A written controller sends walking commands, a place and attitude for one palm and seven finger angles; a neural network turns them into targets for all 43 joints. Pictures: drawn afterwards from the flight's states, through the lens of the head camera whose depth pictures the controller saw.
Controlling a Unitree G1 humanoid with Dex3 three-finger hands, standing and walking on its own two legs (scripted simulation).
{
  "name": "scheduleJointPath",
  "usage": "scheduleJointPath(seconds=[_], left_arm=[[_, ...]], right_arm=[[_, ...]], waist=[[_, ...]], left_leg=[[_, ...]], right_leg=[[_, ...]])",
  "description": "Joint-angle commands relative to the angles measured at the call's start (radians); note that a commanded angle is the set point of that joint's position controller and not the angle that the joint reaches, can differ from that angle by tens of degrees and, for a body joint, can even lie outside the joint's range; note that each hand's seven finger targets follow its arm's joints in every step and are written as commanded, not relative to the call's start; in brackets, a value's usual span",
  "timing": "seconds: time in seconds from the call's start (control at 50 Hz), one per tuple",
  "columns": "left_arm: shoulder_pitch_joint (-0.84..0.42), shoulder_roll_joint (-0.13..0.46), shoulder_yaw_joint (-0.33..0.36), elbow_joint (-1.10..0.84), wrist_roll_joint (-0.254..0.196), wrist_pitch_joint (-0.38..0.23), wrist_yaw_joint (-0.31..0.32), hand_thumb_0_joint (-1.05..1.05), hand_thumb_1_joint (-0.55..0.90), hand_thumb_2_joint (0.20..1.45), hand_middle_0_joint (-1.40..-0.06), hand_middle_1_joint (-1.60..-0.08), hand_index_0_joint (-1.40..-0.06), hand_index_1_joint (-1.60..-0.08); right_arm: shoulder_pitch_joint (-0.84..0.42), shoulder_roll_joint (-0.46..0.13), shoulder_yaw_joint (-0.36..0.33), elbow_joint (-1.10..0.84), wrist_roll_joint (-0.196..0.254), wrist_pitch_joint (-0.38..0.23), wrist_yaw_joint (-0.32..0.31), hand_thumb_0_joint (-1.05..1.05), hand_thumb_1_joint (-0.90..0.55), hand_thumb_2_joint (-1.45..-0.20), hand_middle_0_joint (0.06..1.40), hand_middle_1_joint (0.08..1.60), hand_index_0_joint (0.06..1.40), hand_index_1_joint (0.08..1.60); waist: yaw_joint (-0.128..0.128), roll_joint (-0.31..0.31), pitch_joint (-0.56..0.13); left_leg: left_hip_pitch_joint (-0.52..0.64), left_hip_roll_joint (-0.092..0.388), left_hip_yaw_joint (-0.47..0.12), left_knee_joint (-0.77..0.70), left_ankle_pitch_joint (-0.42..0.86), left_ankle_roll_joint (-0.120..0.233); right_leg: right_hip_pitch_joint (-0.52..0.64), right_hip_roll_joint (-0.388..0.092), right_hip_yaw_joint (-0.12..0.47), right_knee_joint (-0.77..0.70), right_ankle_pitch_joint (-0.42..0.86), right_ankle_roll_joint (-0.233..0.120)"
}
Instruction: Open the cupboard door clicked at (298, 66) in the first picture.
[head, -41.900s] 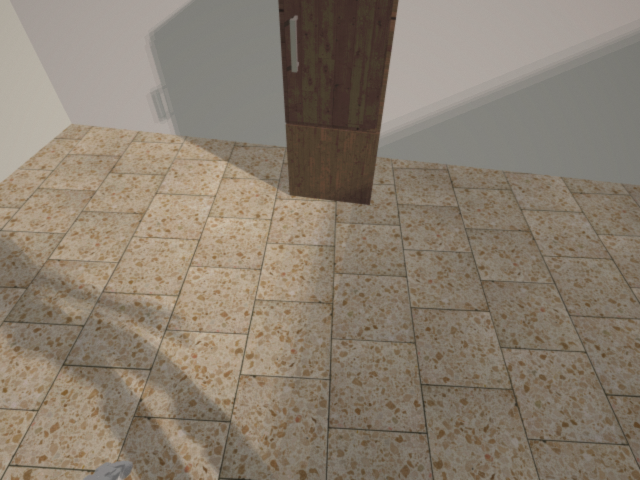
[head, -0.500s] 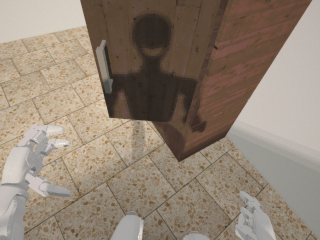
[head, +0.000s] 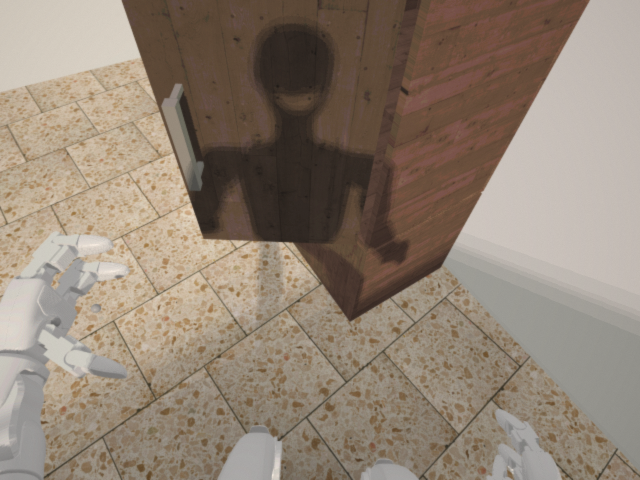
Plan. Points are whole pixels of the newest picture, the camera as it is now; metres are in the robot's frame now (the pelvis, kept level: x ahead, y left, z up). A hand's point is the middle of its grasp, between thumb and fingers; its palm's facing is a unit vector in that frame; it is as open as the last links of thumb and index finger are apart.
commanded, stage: raise the hand with hooked fingers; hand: left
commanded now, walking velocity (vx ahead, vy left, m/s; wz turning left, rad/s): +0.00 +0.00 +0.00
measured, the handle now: (187, 141) +0.59 +0.26 +0.05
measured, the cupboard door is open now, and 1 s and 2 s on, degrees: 57 57 57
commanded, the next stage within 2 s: move the hooked fingers beside the handle in 0.24 s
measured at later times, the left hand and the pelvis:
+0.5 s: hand (104, 297) +0.30 +0.27 +0.06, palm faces +0.06 -1.00 -0.02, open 14.0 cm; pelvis +0.00 -0.01 -0.01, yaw +0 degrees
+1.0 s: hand (122, 233) +0.39 +0.29 +0.06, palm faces +0.04 -1.00 +0.00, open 14.0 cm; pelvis +0.00 +0.01 -0.01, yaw -1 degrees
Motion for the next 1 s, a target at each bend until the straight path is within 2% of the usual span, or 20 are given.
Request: scheduleJointPath(seconds=[0.0,0.14,0.18,0.2,0.24,0.3,0.34,0.36,0.44,0.48,0.58,0.6,0.7,0.74,0.8,0.84,0.86,0.88,0.94,0.98], left_arm=[[-0.168,0.249,0.088,-0.179,-0.026,-0.069,0.004,0.0,-0.5,0.3,-0.3,-1.2,-0.3,-1.2],[-0.18,0.261,0.082,-0.234,-0.018,-0.074,0.004,0.0,-0.5,0.3,-0.3,-1.2,-0.3,-1.2],[-0.176,0.265,0.095,-0.223,-0.028,-0.078,0.007,0.0,-0.5,0.3,-0.3,-1.2,-0.3,-1.2],[-0.175,0.263,0.095,-0.216,-0.025,-0.077,0.009,0.0,-0.5,0.3,-0.3,-1.2,-0.3,-1.2],[-0.175,0.247,0.088,-0.173,-0.029,-0.068,0.006,0.0,-0.5,0.3,-0.3,-1.2,-0.3,-1.2],[-0.176,0.228,0.071,-0.149,-0.03,-0.06,-0.007,0.0,-0.5,0.3,-0.3,-1.2,-0.3,-1.2],[-0.222,0.237,0.061,-0.154,-0.019,-0.057,-0.011,0.0,-0.5,0.3,-0.3,-1.2,-0.3,-1.2],[-0.281,0.226,0.042,-0.148,-0.015,-0.057,-0.011,0.0,-0.5,0.3,-0.3,-1.2,-0.3,-1.2],[-0.388,0.284,0.08,-0.071,-0.003,-0.072,-0.007,0.0,-0.5,0.3,-0.3,-1.2,-0.3,-1.2],[-0.453,0.327,0.103,-0.054,0.002,-0.085,-0.01,0.0,-0.5,0.3,-0.3,-1.2,-0.3,-1.2],[-0.537,0.322,0.075,-0.013,0.023,-0.072,-0.02,0.0,-0.5,0.3,-0.3,-1.2,-0.3,-1.2],[-0.536,0.341,0.091,0.01,0.027,-0.064,-0.018,0.0,-0.5,0.3,-0.3,-1.2,-0.3,-1.2],[-0.538,0.385,0.13,0.158,0.041,-0.028,-0.016,0.0,-0.5,0.3,-0.3,-1.2,-0.3,-1.2],[-0.591,0.398,0.134,0.183,0.048,-0.033,-0.016,0.0,-0.5,0.3,-0.3,-1.2,-0.3,-1.2],[-0.643,0.418,0.144,0.165,0.057,-0.069,-0.013,0.0,-0.5,0.3,-0.3,-1.2,-0.3,-1.2],[-0.718,0.373,0.092,0.148,0.066,-0.091,-0.01,0.0,-0.5,0.3,-0.3,-1.2,-0.3,-1.2],[-0.74,0.379,0.092,0.158,0.073,-0.098,-0.007,0.0,-0.5,0.3,-0.3,-1.2,-0.3,-1.2],[-0.777,0.367,0.078,0.153,0.069,-0.107,-0.008,0.0,-0.5,0.3,-0.3,-1.2,-0.3,-1.2],[-0.779,0.409,0.107,0.271,0.087,-0.092,-0.01,0.0,-0.5,0.3,-0.3,-1.2,-0.3,-1.2],[-0.83,0.425,0.111,0.296,0.095,-0.087,-0.008,0.0,-0.5,0.3,-0.3,-1.2,-0.3,-1.2]], right_arm=[[-0.024,-0.147,-0.058,-0.134,0.006,-0.05,-0.014,0.0,-0.9,-0.9,0.2,0.3,0.2,0.3],[-0.029,-0.142,-0.055,-0.135,0.007,-0.049,-0.018,0.0,-0.9,-0.9,0.2,0.3,0.2,0.3],[-0.026,-0.143,-0.055,-0.133,0.005,-0.049,-0.019,0.0,-0.9,-0.9,0.2,0.3,0.2,0.3],[-0.031,-0.142,-0.054,-0.131,0.007,-0.049,-0.019,0.0,-0.9,-0.9,0.2,0.3,0.2,0.3],[-0.031,-0.141,-0.051,-0.13,0.006,-0.043,-0.019,0.0,-0.9,-0.9,0.2,0.3,0.2,0.3],[-0.029,-0.144,-0.053,-0.129,0.009,-0.043,-0.02,0.0,-0.9,-0.9,0.2,0.3,0.2,0.3],[-0.026,-0.147,-0.052,-0.127,0.008,-0.042,-0.022,0.0,-0.9,-0.9,0.2,0.3,0.2,0.3],[-0.025,-0.146,-0.05,-0.121,0.008,-0.043,-0.023,0.0,-0.9,-0.9,0.2,0.3,0.2,0.3],[-0.02,-0.152,-0.047,-0.097,0.004,-0.04,-0.034,0.0,-0.9,-0.9,0.2,0.3,0.2,0.3],[-0.017,-0.152,-0.045,-0.089,0.002,-0.039,-0.037,0.0,-0.9,-0.9,0.2,0.3,0.2,0.3],[-0.002,-0.153,-0.048,-0.08,0.003,-0.034,-0.037,0.0,-0.9,-0.9,0.2,0.3,0.2,0.3],[0.003,-0.157,-0.049,-0.073,0.002,-0.03,-0.036,0.0,-0.9,-0.9,0.2,0.3,0.2,0.3],[0.023,-0.164,-0.05,-0.07,0.004,0.0,-0.027,0.0,-0.9,-0.9,0.2,0.3,0.2,0.3],[0.035,-0.166,-0.052,-0.067,0.002,0.01,-0.022,0.0,-0.9,-0.9,0.2,0.3,0.2,0.3],[0.053,-0.169,-0.058,-0.063,0.0,0.018,-0.018,0.0,-0.9,-0.9,0.2,0.3,0.2,0.3],[0.059,-0.168,-0.061,-0.052,0.0,0.021,-0.015,0.0,-0.9,-0.9,0.2,0.3,0.2,0.3],[0.067,-0.173,-0.064,-0.044,-0.001,0.025,-0.016,0.0,-0.9,-0.9,0.2,0.3,0.2,0.3],[0.074,-0.171,-0.064,-0.04,-0.003,0.024,-0.017,0.0,-0.9,-0.9,0.2,0.3,0.2,0.3],[0.089,-0.184,-0.065,-0.021,-0.001,0.042,-0.019,0.0,-0.9,-0.9,0.2,0.3,0.2,0.3],[0.099,-0.183,-0.065,-0.018,-0.003,0.048,-0.021,0.0,-0.9,-0.9,0.2,0.3,0.2,0.3]], waist=[[0.016,0.061,-0.242],[0.017,0.104,-0.273],[0.013,0.06,-0.261],[0.017,0.077,-0.262],[0.011,0.05,-0.23],[0.009,0.036,-0.234],[0.004,0.061,-0.25],[-0.01,0.052,-0.238],[-0.02,0.033,-0.221],[-0.011,0.067,-0.249],[-0.011,0.129,-0.324],[-0.006,0.116,-0.341],[-0.005,0.047,-0.305],[-0.01,0.063,-0.304],[-0.009,0.09,-0.356],[-0.034,0.125,-0.366],[-0.037,0.138,-0.369],[-0.048,0.123,-0.375],[-0.049,0.085,-0.344],[-0.053,0.086,-0.356]], left_leg=[[0.28,-0.041,0.002,-0.141,0.107,0.03],[0.323,-0.04,-0.002,-0.148,0.132,0.03],[0.303,-0.041,-0.003,-0.14,0.135,0.032],[0.304,-0.041,0.0,-0.141,0.135,0.03],[0.279,-0.041,0.001,-0.141,0.109,0.029],[0.276,-0.041,0.006,-0.134,0.117,0.031],[0.286,-0.041,0.003,-0.13,0.126,0.031],[0.284,-0.04,-0.003,-0.128,0.113,0.031],[0.241,-0.034,-0.003,-0.106,0.073,0.031],[0.236,-0.035,-0.002,-0.093,0.083,0.031],[0.314,-0.031,-0.015,-0.106,0.115,0.028],[0.316,-0.029,-0.014,-0.106,0.131,0.026],[0.235,-0.029,0.0,-0.093,0.137,0.031],[0.224,-0.029,0.0,-0.085,0.14,0.031],[0.274,-0.026,-0.007,-0.083,0.182,0.027],[0.328,-0.021,-0.019,-0.085,0.18,0.025],[0.35,-0.016,-0.03,-0.09,0.179,0.022],[0.351,-0.017,-0.035,-0.084,0.181,0.026],[0.31,-0.015,-0.037,-0.089,0.136,0.026],[0.296,-0.018,-0.034,-0.079,0.139,0.032]], right_leg=[[0.002,0.029,0.026,-0.182,0.155,-0.022],[0.008,0.031,0.02,-0.177,0.187,-0.024],[0.018,0.035,0.02,-0.176,0.191,-0.023],[0.013,0.032,0.023,-0.176,0.195,-0.022],[0.005,0.03,0.025,-0.184,0.172,-0.018],[0.01,0.028,0.031,-0.186,0.184,-0.017],[0.001,0.027,0.026,-0.173,0.199,-0.019],[-0.02,0.027,0.021,-0.171,0.187,-0.018],[-0.041,0.026,0.043,-0.175,0.127,-0.019],[-0.032,0.028,0.05,-0.163,0.126,-0.025],[-0.056,0.031,0.025,-0.145,0.161,-0.031],[-0.047,0.028,0.022,-0.143,0.18,-0.03],[-0.032,0.029,0.027,-0.14,0.204,-0.023],[-0.043,0.029,0.025,-0.132,0.209,-0.024],[-0.059,0.035,0.016,-0.113,0.24,-0.029],[-0.115,0.036,0.005,-0.111,0.221,-0.03],[-0.143,0.038,-0.002,-0.107,0.205,-0.033],[-0.147,0.041,-0.002,-0.104,0.204,-0.034],[-0.16,0.037,-0.003,-0.112,0.169,-0.031],[-0.16,0.037,0.0,-0.107,0.173,-0.031]])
